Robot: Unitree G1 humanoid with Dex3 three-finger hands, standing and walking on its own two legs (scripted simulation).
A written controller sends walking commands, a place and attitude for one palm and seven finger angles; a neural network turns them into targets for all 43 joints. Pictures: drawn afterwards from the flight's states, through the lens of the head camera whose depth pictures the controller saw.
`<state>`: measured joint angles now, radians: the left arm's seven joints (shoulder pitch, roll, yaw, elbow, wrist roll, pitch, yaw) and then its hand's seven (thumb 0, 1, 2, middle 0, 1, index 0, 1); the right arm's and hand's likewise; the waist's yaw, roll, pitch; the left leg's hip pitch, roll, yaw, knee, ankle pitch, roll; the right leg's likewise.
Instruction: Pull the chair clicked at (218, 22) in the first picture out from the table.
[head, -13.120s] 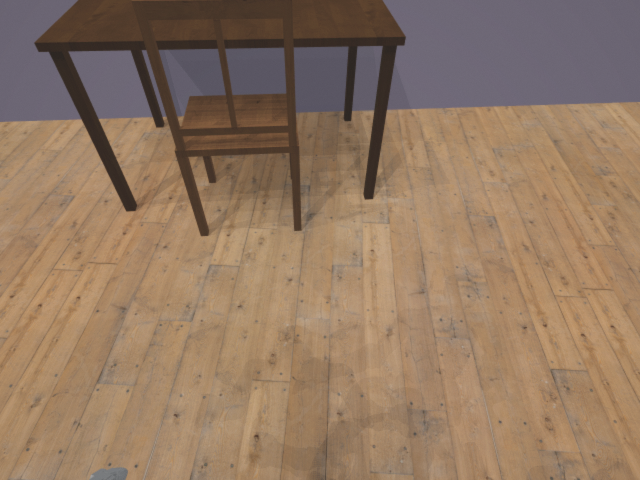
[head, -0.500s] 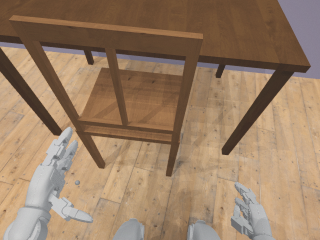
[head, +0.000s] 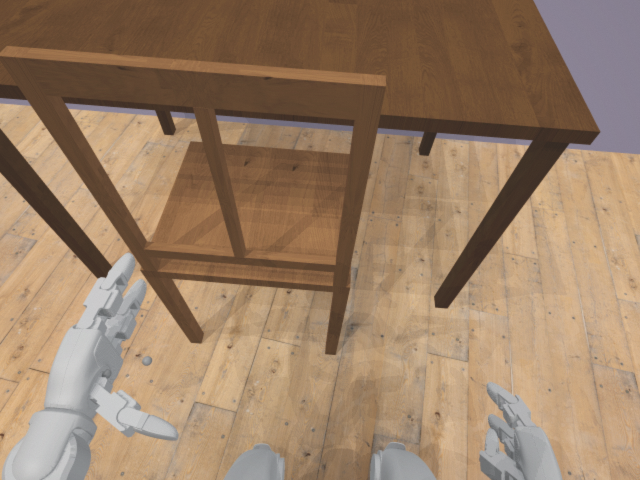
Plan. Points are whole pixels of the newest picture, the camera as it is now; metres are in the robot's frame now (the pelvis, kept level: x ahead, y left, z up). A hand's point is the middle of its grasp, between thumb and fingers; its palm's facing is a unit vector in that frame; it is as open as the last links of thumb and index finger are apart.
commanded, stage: raise the hand toward the chair's back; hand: left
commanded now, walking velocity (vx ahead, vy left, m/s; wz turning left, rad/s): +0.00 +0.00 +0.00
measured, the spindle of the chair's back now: (225, 195) +0.51 +0.17 +0.00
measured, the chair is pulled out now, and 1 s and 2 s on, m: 0.00 0.00 0.00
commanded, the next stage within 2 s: aim the fingers beside a spindle in 0.16 s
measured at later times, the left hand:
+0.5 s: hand (161, 353) +0.25 +0.20 +0.03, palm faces -0.04 -1.00 -0.04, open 16.9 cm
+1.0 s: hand (197, 324) +0.30 +0.17 +0.01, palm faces -0.07 -1.00 -0.05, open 16.9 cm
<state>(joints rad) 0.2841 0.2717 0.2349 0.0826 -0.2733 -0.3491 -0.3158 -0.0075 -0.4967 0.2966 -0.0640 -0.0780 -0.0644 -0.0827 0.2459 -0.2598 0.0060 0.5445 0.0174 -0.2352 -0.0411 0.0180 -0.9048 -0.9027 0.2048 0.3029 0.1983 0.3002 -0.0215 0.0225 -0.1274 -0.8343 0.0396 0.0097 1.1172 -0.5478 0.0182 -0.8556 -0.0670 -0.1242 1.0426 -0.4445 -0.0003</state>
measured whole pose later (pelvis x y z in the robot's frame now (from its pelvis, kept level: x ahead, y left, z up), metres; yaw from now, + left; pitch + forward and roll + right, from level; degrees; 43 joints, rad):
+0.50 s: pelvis +0.00 -0.01 -0.01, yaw +0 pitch +16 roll -2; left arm 0.19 0.26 0.23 0.16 -0.27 -0.36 -0.34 -0.01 -0.50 0.30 -0.06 -0.08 -0.06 -0.08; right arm 0.22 -0.26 0.02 0.55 0.01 -0.24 -0.05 0.02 -0.90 -0.90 0.21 0.30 0.20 0.30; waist -0.01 0.03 -0.12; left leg -0.88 0.04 0.00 1.16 -0.56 0.01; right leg -0.90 -0.07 -0.13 1.09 -0.46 -0.01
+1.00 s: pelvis -0.01 +0.00 -0.02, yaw +0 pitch +19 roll -2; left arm 0.02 0.23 0.16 0.26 -0.20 -0.38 -0.25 -0.01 -0.50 0.30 -0.06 -0.08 -0.06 -0.08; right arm 0.23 -0.26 0.01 0.56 0.00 -0.20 -0.03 0.02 -0.90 -0.90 0.21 0.30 0.20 0.30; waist -0.03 0.03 -0.14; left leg -0.96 0.03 0.02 1.19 -0.56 0.02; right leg -0.99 -0.08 -0.11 1.13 -0.46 0.00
